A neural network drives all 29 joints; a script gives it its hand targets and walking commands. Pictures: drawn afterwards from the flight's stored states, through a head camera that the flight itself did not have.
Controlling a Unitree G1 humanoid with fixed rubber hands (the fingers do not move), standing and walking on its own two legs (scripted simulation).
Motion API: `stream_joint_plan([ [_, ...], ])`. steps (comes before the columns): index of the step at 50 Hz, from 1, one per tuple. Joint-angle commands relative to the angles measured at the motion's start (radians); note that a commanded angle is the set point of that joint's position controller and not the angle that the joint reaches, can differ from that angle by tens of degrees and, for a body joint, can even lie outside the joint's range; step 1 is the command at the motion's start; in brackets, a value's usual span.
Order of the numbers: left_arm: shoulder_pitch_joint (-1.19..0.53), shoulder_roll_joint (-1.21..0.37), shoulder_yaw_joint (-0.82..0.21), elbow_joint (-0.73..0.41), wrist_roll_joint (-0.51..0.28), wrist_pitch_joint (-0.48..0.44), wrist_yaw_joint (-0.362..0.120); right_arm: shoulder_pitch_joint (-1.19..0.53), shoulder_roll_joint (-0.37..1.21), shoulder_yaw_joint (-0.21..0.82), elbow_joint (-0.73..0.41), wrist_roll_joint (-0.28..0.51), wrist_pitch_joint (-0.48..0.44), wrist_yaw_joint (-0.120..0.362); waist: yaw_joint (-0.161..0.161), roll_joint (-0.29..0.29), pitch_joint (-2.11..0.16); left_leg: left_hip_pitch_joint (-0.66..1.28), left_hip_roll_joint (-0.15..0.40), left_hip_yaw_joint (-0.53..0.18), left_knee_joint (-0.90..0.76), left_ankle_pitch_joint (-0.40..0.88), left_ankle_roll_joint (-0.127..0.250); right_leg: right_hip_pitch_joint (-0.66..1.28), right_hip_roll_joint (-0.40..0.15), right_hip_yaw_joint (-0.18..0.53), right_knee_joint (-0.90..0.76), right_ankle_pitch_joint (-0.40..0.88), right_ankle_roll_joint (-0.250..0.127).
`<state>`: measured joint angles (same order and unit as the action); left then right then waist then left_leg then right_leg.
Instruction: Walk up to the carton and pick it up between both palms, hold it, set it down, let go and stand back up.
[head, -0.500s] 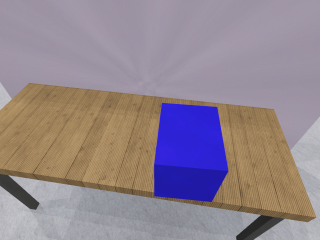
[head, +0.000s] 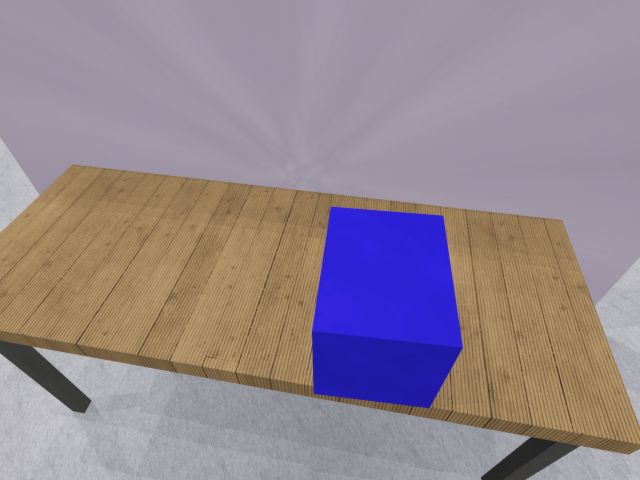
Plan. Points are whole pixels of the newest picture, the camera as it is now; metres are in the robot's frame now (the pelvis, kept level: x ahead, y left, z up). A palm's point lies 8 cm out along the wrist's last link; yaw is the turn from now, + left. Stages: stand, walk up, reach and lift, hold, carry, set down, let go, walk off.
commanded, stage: stand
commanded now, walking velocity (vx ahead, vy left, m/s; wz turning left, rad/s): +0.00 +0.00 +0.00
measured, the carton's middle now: (378, 304) +0.42 -0.07 -0.08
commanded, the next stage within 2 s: none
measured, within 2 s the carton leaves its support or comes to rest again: neither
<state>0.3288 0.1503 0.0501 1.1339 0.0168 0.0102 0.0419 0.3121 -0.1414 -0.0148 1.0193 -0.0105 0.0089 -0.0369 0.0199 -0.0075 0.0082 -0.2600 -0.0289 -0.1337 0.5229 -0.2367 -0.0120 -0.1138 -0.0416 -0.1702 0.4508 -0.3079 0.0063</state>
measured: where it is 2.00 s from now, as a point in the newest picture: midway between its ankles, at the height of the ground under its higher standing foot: outside the picture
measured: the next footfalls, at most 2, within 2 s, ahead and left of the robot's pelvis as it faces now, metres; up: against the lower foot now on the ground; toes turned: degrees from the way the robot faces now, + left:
none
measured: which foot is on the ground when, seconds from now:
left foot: down 0.00-1.00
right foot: down 0.00-1.00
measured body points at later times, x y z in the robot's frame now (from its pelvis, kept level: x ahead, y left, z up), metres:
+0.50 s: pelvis +0.00 -0.01 +0.00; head +0.00 +0.01 +0.45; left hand -0.05 +0.20 -0.17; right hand +0.00 -0.22 -0.16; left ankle +0.03 +0.13 -0.74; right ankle -0.04 -0.11 -0.74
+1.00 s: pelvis +0.00 -0.01 +0.00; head +0.01 +0.00 +0.45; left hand -0.05 +0.20 -0.17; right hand +0.00 -0.23 -0.16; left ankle +0.03 +0.13 -0.74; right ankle -0.04 -0.11 -0.74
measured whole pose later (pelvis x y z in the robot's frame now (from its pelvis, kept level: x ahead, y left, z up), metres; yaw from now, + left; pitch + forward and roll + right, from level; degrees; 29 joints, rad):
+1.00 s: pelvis +0.00 -0.01 +0.00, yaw +1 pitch -2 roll -1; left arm 0.34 0.12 0.04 1.17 0.02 0.01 0.06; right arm 0.28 -0.12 0.01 1.12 -0.01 0.01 -0.05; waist 0.01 0.00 0.05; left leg -0.28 -0.01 -0.15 0.54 -0.24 -0.04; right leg -0.12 -0.03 -0.19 0.48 -0.33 -0.02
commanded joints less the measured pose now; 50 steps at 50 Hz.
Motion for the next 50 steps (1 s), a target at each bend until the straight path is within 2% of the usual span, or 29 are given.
stream_joint_plan([
  [1, 0.073, 0.097, 0.013, -0.002, -0.001, -0.008, 0.007, 0.055, -0.093, -0.016, 0.000, -0.011, -0.006, -0.009, 0.004, 0.036, 0.052, -0.075, 0.062, -0.035, -0.079, 0.223, 0.041, 0.039, -0.062, 0.080, -0.093, 0.079, -0.018],
  [3, 0.086, 0.076, 0.012, 0.006, 0.004, -0.006, 0.010, 0.032, -0.087, -0.011, -0.002, -0.004, -0.001, -0.014, 0.002, 0.012, 0.090, -0.090, 0.052, -0.010, -0.075, 0.214, 0.034, 0.017, -0.075, 0.083, -0.098, 0.085, -0.031],
  [6, 0.061, 0.093, 0.016, 0.006, 0.008, 0.006, 0.006, 0.055, -0.079, -0.011, 0.022, -0.003, 0.000, -0.011, -0.013, 0.054, 0.112, -0.127, 0.044, -0.036, -0.118, 0.098, 0.041, 0.008, -0.070, 0.078, -0.086, 0.008, -0.036],
  [7, 0.063, 0.070, 0.013, -0.002, -0.002, 0.006, 0.003, 0.042, -0.069, -0.009, 0.027, -0.003, 0.001, -0.012, 0.011, 0.072, 0.115, -0.142, 0.060, -0.040, -0.124, 0.109, 0.039, 0.022, -0.075, 0.076, -0.089, 0.037, -0.018],
  [8, 0.065, 0.050, 0.011, 0.014, 0.000, 0.004, 0.006, 0.010, -0.085, -0.008, 0.014, 0.003, 0.004, -0.011, 0.003, -0.006, 0.085, -0.116, 0.066, -0.046, -0.118, 0.067, 0.041, -0.010, -0.066, 0.080, -0.094, -0.012, -0.022],
  [9, 0.055, 0.057, 0.009, 0.022, 0.006, 0.000, 0.008, 0.007, -0.067, -0.009, 0.013, -0.003, 0.006, -0.014, -0.001, 0.021, 0.108, -0.119, 0.053, -0.035, -0.106, 0.089, 0.038, -0.004, -0.075, 0.085, -0.099, 0.010, -0.024],
  [10, 0.065, 0.082, 0.011, 0.027, 0.003, 0.000, 0.015, 0.029, -0.043, -0.002, 0.027, 0.000, 0.005, -0.017, -0.011, -0.018, 0.090, -0.078, 0.050, -0.017, -0.102, 0.134, 0.037, -0.003, -0.070, 0.089, -0.103, 0.031, -0.029],
  [13, 0.075, 0.052, 0.006, 0.033, 0.008, 0.000, 0.012, 0.030, -0.068, -0.002, 0.048, -0.004, -0.003, -0.011, -0.004, 0.070, 0.093, -0.119, 0.045, -0.014, -0.100, 0.216, 0.030, 0.039, -0.076, 0.084, -0.090, 0.073, -0.031],
  [14, 0.066, 0.097, 0.017, 0.034, 0.003, -0.003, 0.010, 0.018, -0.042, 0.006, 0.054, 0.002, -0.001, -0.018, 0.010, 0.027, 0.051, -0.077, 0.052, -0.019, -0.087, 0.228, 0.033, 0.035, -0.077, 0.079, -0.101, 0.064, -0.030],
  [15, 0.061, 0.037, 0.005, 0.032, -0.001, -0.003, 0.011, 0.014, -0.068, -0.005, 0.048, -0.003, -0.001, -0.013, -0.001, 0.007, 0.073, -0.062, 0.057, -0.012, -0.071, 0.208, 0.030, -0.016, -0.061, 0.089, -0.105, 0.036, -0.030],
  [18, 0.061, 0.026, -0.001, 0.033, 0.003, -0.002, 0.011, 0.032, -0.066, 0.003, 0.070, -0.003, -0.004, -0.018, 0.001, 0.037, 0.067, -0.102, 0.058, -0.019, -0.092, 0.195, 0.034, 0.035, -0.072, 0.091, -0.083, 0.063, -0.035],
  [20, 0.060, 0.069, 0.016, 0.039, 0.002, 0.003, 0.012, 0.014, -0.045, 0.005, 0.056, -0.001, -0.002, -0.014, 0.002, -0.017, 0.071, -0.112, 0.064, -0.029, -0.095, 0.142, 0.041, 0.031, -0.070, 0.083, -0.098, 0.011, -0.036],
  [22, 0.087, 0.045, 0.004, 0.050, 0.006, 0.001, 0.013, 0.032, -0.070, -0.003, 0.067, 0.000, -0.005, -0.014, -0.006, 0.062, 0.091, -0.107, 0.051, -0.037, -0.103, 0.130, 0.033, 0.017, -0.065, 0.087, -0.093, 0.029, -0.031],
  [26, 0.079, 0.037, -0.005, 0.051, 0.012, 0.004, 0.014, 0.010, -0.080, -0.004, 0.062, 0.001, 0.000, -0.006, -0.016, -0.021, 0.104, -0.121, 0.055, -0.032, -0.103, 0.108, 0.029, 0.013, -0.071, 0.070, -0.112, 0.033, -0.026],
  [28, 0.067, 0.084, 0.013, 0.035, 0.005, 0.000, 0.011, 0.042, -0.043, 0.006, 0.083, 0.003, -0.004, -0.013, -0.023, 0.014, 0.097, -0.102, 0.044, -0.022, -0.104, 0.131, 0.022, -0.002, -0.066, 0.053, -0.091, 0.015, -0.028],
  [29, 0.082, 0.065, 0.012, 0.036, -0.001, 0.000, 0.010, 0.014, -0.019, 0.015, 0.082, -0.003, -0.001, -0.011, 0.001, 0.068, 0.115, -0.124, 0.049, -0.020, -0.088, 0.188, 0.023, 0.019, -0.074, 0.072, -0.093, 0.050, -0.024],
  [30, 0.092, 0.035, 0.002, 0.041, 0.000, 0.005, 0.010, 0.014, -0.067, 0.006, 0.081, -0.001, 0.004, -0.016, 0.001, 0.042, 0.124, -0.143, 0.049, -0.030, -0.099, 0.177, 0.019, 0.011, -0.063, 0.065, -0.092, 0.018, -0.024],
  [32, 0.088, 0.054, 0.003, 0.039, 0.000, 0.004, 0.015, 0.012, -0.076, 0.004, 0.081, -0.001, -0.001, -0.019, -0.012, 0.075, 0.103, -0.103, 0.051, -0.024, -0.102, 0.194, 0.024, 0.008, -0.075, 0.073, -0.081, 0.043, -0.031],
  [33, 0.080, 0.063, 0.010, 0.040, -0.005, 0.003, 0.014, 0.009, -0.081, 0.007, 0.076, -0.003, -0.009, -0.019, 0.001, 0.103, 0.064, -0.070, 0.061, -0.046, -0.091, 0.220, 0.035, 0.013, -0.064, 0.072, -0.076, 0.043, -0.026],
  [35, 0.076, 0.061, 0.007, 0.047, 0.006, 0.006, 0.012, 0.048, -0.044, 0.012, 0.081, 0.003, -0.007, -0.011, -0.026, -0.008, 0.072, -0.088, 0.052, -0.033, -0.079, 0.190, 0.026, 0.006, -0.062, 0.069, -0.100, 0.036, -0.039],
  [37, 0.093, 0.037, 0.001, 0.040, 0.001, 0.002, 0.011, -0.003, -0.055, 0.012, 0.077, -0.001, 0.001, -0.018, 0.009, -0.008, 0.111, -0.101, 0.054, -0.018, -0.073, 0.195, 0.029, -0.020, -0.077, 0.077, -0.105, 0.034, -0.037],
  [38, 0.082, 0.048, -0.001, 0.030, 0.002, 0.000, 0.009, 0.024, -0.063, 0.008, 0.084, 0.000, 0.000, -0.021, -0.011, 0.032, 0.091, -0.125, 0.054, -0.033, -0.094, 0.195, 0.034, 0.017, -0.074, 0.071, -0.074, 0.027, -0.032],
  [40, 0.113, 0.018, -0.003, 0.047, 0.004, 0.008, 0.013, 0.011, -0.046, 0.008, 0.079, -0.001, 0.004, -0.019, 0.000, 0.043, 0.115, -0.114, 0.057, -0.044, -0.116, 0.080, 0.031, -0.023, -0.057, 0.076, -0.074, 0.006, -0.025],
  [41, 0.092, 0.035, -0.008, 0.034, 0.003, 0.006, 0.009, 0.039, -0.062, 0.013, 0.078, 0.005, 0.003, -0.021, -0.021, 0.070, 0.118, -0.116, 0.059, -0.041, -0.112, 0.115, 0.030, -0.026, -0.065, 0.081, -0.072, 0.011, -0.038],
  [42, 0.104, 0.040, -0.003, 0.032, -0.001, 0.006, 0.013, 0.032, -0.058, 0.012, 0.081, -0.002, -0.001, -0.014, -0.004, 0.065, 0.086, -0.109, 0.060, -0.047, -0.107, 0.114, 0.036, -0.010, -0.063, 0.086, -0.078, 0.016, -0.028],
  [45, 0.114, 0.051, -0.002, 0.032, 0.009, 0.004, 0.017, 0.032, -0.050, 0.012, 0.078, -0.001, -0.004, -0.013, -0.008, -0.015, 0.110, -0.135, 0.056, -0.027, -0.074, 0.209, 0.030, 0.009, -0.076, 0.080, -0.077, 0.079, -0.039],
  [46, 0.113, 0.019, -0.009, 0.031, 0.005, 0.001, 0.019, 0.023, -0.067, 0.013, 0.077, 0.000, -0.004, -0.022, -0.003, 0.036, 0.117, -0.116, 0.061, -0.017, -0.057, 0.227, 0.039, -0.003, -0.096, 0.096, -0.090, 0.087, -0.043],
  [48, 0.104, 0.049, 0.000, 0.028, 0.000, -0.006, 0.021, 0.023, -0.033, 0.018, 0.086, 0.006, 0.000, -0.015, -0.013, 0.005, 0.051, -0.100, 0.060, -0.020, -0.046, 0.210, 0.026, 0.038, -0.077, 0.085, -0.095, 0.092, -0.051],
  [50, 0.106, 0.075, 0.007, 0.025, 0.007, -0.006, 0.016, -0.016, -0.032, 0.016, 0.077, -0.002, -0.006, -0.016, 0.007, 0.016, 0.045, -0.075, 0.054, 0.012, -0.038, 0.228, 0.021, 0.036, -0.119, 0.103, -0.069, 0.162, -0.067],
])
